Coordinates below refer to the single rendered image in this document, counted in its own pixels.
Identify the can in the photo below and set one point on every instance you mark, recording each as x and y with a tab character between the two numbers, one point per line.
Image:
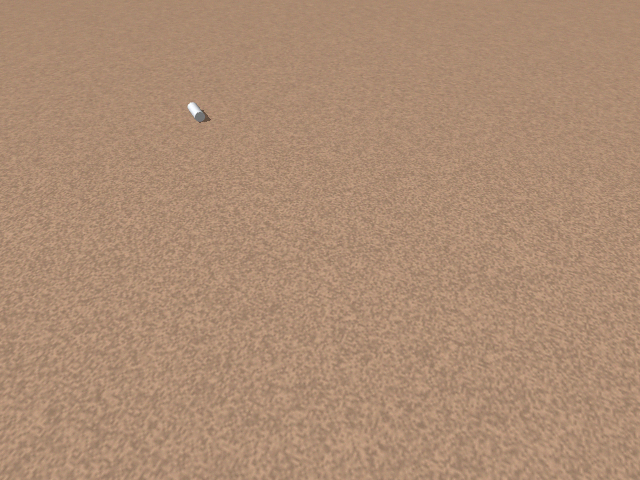
196	112

